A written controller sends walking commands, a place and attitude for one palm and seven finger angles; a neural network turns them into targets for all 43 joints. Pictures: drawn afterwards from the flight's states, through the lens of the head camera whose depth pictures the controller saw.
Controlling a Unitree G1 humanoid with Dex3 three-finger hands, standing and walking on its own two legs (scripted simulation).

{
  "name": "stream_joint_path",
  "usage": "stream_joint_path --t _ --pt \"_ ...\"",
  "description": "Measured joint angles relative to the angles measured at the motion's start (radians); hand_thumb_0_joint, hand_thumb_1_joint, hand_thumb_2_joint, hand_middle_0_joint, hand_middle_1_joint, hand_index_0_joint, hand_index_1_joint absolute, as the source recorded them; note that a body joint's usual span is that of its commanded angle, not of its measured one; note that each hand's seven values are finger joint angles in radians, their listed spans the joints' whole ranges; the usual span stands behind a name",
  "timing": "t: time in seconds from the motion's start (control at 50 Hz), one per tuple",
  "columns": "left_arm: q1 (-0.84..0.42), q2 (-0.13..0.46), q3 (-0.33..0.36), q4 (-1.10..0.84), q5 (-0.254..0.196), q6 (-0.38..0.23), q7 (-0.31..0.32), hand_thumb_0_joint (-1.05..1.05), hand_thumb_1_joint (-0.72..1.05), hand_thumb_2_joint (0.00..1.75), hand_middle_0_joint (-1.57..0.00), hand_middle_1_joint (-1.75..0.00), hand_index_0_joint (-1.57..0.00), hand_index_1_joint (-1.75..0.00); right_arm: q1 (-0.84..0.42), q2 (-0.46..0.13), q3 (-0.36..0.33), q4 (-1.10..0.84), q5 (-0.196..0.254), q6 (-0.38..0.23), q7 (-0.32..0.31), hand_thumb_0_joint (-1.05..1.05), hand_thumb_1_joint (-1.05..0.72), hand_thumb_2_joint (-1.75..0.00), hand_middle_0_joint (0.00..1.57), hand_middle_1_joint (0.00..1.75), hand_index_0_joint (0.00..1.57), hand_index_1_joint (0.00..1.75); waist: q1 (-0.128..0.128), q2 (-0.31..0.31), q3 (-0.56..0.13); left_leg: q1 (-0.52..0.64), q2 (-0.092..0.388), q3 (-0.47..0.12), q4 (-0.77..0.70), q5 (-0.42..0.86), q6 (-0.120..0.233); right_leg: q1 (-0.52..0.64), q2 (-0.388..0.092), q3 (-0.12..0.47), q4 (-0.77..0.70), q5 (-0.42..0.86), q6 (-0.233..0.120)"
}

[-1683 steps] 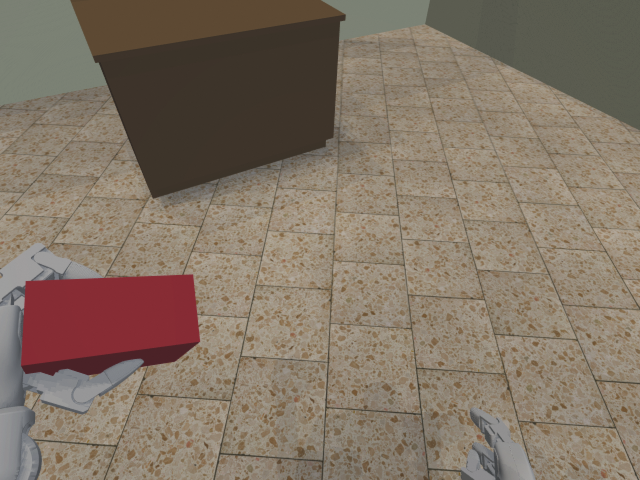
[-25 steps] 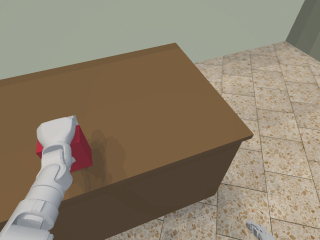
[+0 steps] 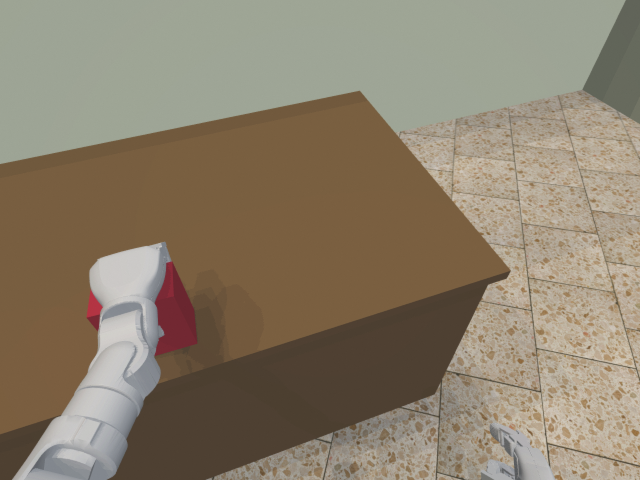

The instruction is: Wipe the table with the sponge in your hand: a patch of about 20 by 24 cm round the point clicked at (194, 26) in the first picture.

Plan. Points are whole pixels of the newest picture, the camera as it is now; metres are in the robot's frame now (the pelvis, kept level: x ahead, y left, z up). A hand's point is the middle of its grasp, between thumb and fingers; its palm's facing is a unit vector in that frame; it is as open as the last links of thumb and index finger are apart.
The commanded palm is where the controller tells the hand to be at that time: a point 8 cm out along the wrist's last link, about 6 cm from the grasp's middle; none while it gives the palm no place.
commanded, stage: slide across to the third lane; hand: left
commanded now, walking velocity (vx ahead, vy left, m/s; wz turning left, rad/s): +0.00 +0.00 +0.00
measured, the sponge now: (153, 322) +0.32 +0.29 -0.02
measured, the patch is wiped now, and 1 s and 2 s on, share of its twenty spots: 0.90 0.95 1.00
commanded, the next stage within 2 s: wipe forward along the third lane in 0.72 s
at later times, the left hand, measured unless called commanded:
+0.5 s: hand (179, 291) +0.34 +0.24 +0.03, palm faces -0.06 -0.01 -1.00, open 10.0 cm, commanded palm +0.32 +0.21 +0.07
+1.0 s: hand (191, 286) +0.36 +0.23 +0.03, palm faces -0.09 +0.00 -1.00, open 10.0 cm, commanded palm +0.34 +0.21 +0.06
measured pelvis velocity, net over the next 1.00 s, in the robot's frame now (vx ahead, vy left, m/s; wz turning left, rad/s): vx -0.01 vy -0.02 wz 0.01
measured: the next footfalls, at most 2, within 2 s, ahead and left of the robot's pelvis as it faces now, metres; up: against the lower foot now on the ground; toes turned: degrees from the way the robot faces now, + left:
none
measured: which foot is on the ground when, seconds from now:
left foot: down 0.00-1.00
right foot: down 0.00-1.00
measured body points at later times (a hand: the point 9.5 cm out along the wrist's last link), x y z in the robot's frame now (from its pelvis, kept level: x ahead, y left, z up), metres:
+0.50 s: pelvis -0.01 +0.00 +0.00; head +0.00 -0.03 +0.45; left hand +0.34 +0.24 +0.09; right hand +0.17 -0.23 -0.12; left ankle -0.04 +0.09 -0.73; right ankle +0.00 -0.10 -0.73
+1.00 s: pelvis -0.01 -0.02 +0.00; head +0.00 -0.04 +0.45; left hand +0.36 +0.22 +0.09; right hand +0.15 -0.26 -0.13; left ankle -0.04 +0.09 -0.73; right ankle +0.00 -0.10 -0.73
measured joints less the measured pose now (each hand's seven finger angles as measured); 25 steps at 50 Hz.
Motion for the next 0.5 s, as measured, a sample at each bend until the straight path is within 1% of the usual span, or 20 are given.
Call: stream_joint_path --t 0.18,0.3,0.38,0.5 --pt "-0.035 -0.022 -0.050 0.018 0.000 0.006 -0.013 0.00 -0.48 1.08 -0.68 -1.38 -0.70 -1.41 0.013 -0.001 -0.007 0.023 -0.004 -0.001 -0.008 0.01 -0.90 -0.89 0.20 0.30 0.20 0.30 0.003 0.006 0.004 0.007 -0.006 -0.007 -0.001 0.004 0.001 0.009 -0.006 -0.007 0.000 0.000 0.001" --pt "-0.059 -0.052 -0.075 0.034 0.002 0.010 0.005 0.00 -0.49 1.08 -0.69 -1.37 -0.71 -1.40 0.014 0.005 -0.011 0.033 -0.006 -0.001 0.000 0.01 -0.90 -0.89 0.20 0.30 0.20 0.30 0.008 0.009 -0.002 0.000 -0.008 -0.006 0.000 0.006 0.000 0.000 -0.008 -0.006 0.006 -0.001 0.001" --pt "-0.063 -0.072 -0.084 0.042 -0.004 0.023 0.020 0.00 -0.49 1.08 -0.69 -1.37 -0.71 -1.39 0.005 0.011 -0.006 0.038 -0.005 0.005 0.002 0.01 -0.90 -0.89 0.20 0.30 0.20 0.30 0.007 0.008 -0.006 0.005 -0.006 -0.003 -0.003 0.007 0.000 0.002 -0.007 -0.003 0.005 0.000 0.001" --pt "-0.118 -0.088 -0.112 0.100 -0.003 0.063 0.024 0.00 -0.49 1.08 -0.70 -1.36 -0.72 -1.39 -0.011 0.017 -0.001 0.039 -0.001 0.006 0.002 0.01 -0.90 -0.89 0.20 0.30 0.20 0.30 0.003 0.000 0.000 0.004 -0.006 -0.005 -0.006 0.013 -0.004 0.000 -0.006 -0.006 0.006 0.004 -0.003"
